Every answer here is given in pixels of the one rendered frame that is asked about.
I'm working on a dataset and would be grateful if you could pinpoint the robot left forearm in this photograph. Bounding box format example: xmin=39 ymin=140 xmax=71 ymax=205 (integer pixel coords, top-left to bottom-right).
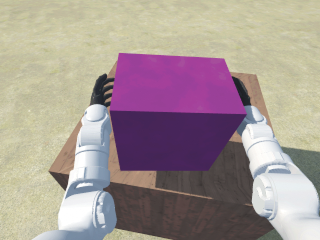
xmin=58 ymin=104 xmax=112 ymax=230

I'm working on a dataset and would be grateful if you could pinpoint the robot right hand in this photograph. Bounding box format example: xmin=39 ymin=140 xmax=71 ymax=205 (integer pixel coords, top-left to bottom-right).
xmin=232 ymin=76 xmax=251 ymax=106

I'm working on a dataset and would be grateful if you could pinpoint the robot left upper arm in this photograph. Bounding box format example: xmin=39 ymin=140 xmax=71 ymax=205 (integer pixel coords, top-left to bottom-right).
xmin=32 ymin=190 xmax=117 ymax=240

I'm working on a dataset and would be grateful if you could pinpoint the robot right upper arm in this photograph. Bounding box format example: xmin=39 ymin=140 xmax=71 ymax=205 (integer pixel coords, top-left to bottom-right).
xmin=252 ymin=173 xmax=320 ymax=240

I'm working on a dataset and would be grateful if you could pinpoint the pedestal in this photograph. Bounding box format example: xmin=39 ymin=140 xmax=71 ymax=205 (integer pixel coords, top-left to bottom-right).
xmin=48 ymin=61 xmax=275 ymax=240

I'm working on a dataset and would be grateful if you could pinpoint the robot right forearm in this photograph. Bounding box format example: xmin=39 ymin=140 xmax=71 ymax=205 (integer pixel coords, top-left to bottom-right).
xmin=236 ymin=105 xmax=320 ymax=213

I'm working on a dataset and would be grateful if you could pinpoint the robot left hand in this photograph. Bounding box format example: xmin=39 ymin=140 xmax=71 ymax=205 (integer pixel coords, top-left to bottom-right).
xmin=90 ymin=73 xmax=115 ymax=108

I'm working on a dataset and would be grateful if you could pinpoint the carton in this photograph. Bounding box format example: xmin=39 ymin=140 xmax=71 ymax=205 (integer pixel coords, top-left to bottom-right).
xmin=109 ymin=53 xmax=247 ymax=171

